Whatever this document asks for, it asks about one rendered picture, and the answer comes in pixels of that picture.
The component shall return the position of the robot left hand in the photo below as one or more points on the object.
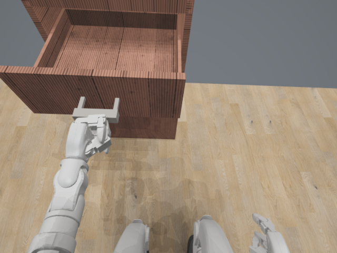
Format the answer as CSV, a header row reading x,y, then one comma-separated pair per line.
x,y
79,136

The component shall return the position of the robot right shin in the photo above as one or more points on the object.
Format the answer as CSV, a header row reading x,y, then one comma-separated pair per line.
x,y
198,250

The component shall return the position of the left robot thigh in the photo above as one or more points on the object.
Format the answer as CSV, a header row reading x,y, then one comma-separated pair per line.
x,y
134,239

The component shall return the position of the cabinet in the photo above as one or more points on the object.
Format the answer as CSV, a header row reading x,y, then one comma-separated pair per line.
x,y
44,14

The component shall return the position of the left robot forearm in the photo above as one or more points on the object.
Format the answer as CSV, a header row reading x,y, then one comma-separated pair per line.
x,y
60,224

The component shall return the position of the drawer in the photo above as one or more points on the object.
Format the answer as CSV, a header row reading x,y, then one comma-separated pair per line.
x,y
102,55

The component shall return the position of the robot right hand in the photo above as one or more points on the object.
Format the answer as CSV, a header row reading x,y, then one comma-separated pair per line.
x,y
273,242

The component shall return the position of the handle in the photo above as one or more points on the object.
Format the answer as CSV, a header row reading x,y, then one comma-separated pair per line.
x,y
112,115

